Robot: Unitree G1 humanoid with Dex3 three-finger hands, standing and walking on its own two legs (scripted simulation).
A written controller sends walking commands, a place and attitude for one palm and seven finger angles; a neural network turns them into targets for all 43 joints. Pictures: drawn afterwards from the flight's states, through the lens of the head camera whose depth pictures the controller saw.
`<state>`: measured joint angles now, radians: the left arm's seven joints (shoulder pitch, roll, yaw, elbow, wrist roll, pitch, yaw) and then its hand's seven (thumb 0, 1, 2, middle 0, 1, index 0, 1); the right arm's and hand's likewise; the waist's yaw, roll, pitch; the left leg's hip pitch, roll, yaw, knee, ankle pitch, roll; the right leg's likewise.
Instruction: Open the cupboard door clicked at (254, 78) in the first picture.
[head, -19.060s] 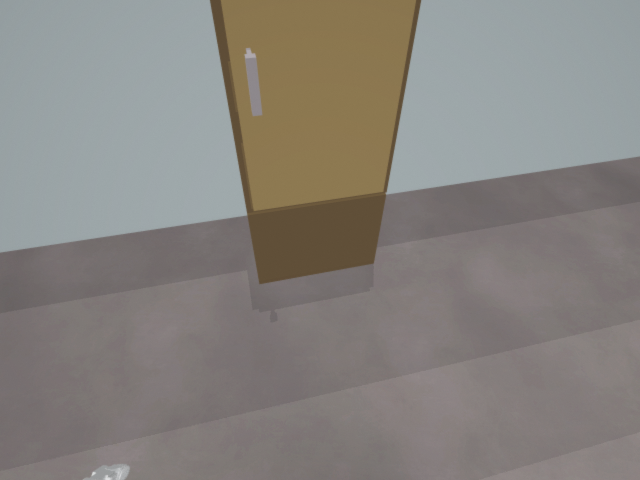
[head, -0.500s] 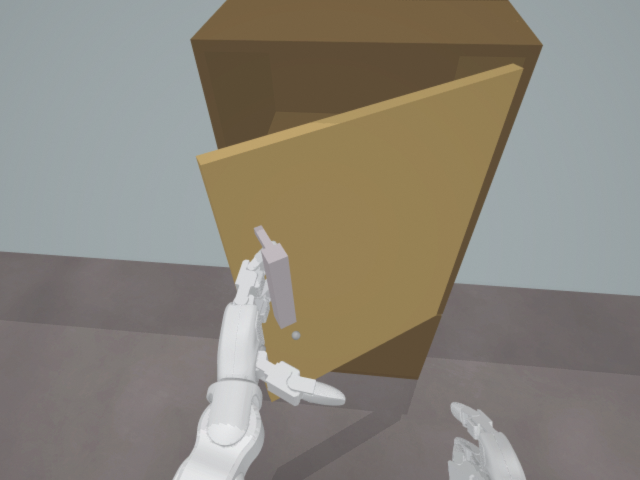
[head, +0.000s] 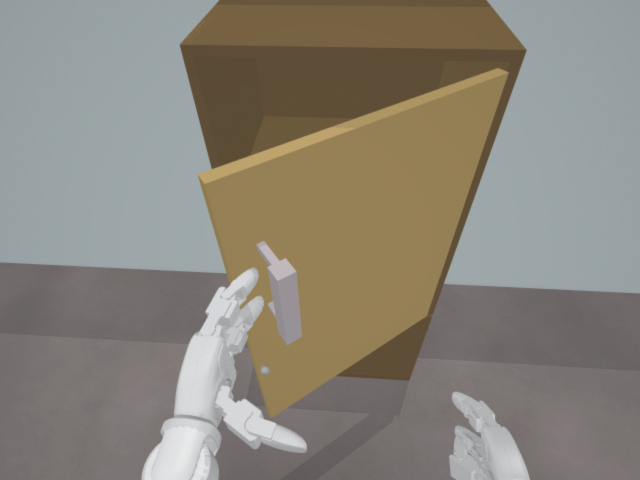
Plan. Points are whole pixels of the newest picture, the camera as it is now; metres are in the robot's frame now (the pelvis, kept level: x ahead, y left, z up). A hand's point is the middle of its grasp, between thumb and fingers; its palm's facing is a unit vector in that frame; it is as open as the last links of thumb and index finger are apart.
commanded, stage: slide the hand sideways off the handle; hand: left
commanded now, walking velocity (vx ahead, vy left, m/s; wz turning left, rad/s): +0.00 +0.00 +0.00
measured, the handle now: (277, 293) +0.32 +0.08 +0.09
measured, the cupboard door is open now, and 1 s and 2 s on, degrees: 38 37 37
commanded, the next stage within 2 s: draw the hand back to the body in 0.58 s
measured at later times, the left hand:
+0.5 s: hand (219, 401) +0.19 +0.12 +0.09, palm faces -0.01 -1.00 -0.03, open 16.3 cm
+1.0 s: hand (173, 397) +0.18 +0.16 +0.11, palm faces +0.01 -1.00 -0.07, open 16.3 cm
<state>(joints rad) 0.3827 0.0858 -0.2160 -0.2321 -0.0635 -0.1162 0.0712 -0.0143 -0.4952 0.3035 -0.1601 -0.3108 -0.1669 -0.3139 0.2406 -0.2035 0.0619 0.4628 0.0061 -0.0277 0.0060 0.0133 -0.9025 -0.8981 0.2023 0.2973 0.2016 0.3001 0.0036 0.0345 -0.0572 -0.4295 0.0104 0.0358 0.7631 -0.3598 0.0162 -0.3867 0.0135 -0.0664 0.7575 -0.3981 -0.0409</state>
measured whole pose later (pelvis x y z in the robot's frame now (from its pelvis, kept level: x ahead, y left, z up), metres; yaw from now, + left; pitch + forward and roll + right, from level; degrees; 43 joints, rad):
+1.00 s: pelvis +0.01 +0.00 -0.01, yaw +1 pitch +3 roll -1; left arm 0.60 0.22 0.06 -0.43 -0.24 -0.13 -0.16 -0.01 -0.50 0.30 -0.15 -0.30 -0.15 -0.30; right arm 0.28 -0.22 0.05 0.47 0.05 -0.14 -0.06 0.01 -0.90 -0.90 0.20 0.30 0.20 0.30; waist 0.02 0.07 -0.11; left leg -0.51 0.02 0.00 0.87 -0.42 0.02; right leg -0.44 0.02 -0.10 0.82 -0.44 -0.04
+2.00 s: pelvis +0.03 +0.02 +0.03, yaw -1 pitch -4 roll -1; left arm 0.47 0.35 0.34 -0.43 -0.07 -0.05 0.12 0.01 0.78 0.85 -0.20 -0.30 -0.20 -0.31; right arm 0.19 -0.23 0.03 0.62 0.01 -0.08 -0.06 0.01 -0.90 -0.90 0.20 0.30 0.20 0.30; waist 0.07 0.06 0.01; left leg -0.11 -0.01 0.05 0.42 -0.25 0.03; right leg -0.06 0.01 -0.04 0.38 -0.26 -0.01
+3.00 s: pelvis -0.06 +0.04 +0.02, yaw -1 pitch -2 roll -2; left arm 0.55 0.41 0.41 -0.50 -0.02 -0.17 0.15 0.01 0.89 0.90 -0.21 -0.31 -0.21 -0.31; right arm 0.22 -0.22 0.00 0.54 0.02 -0.05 -0.08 0.01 -0.90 -0.90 0.20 0.30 0.20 0.30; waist -0.01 0.02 0.05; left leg -0.37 -0.01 0.07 0.57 -0.17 0.08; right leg -0.33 0.02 0.01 0.57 -0.23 0.02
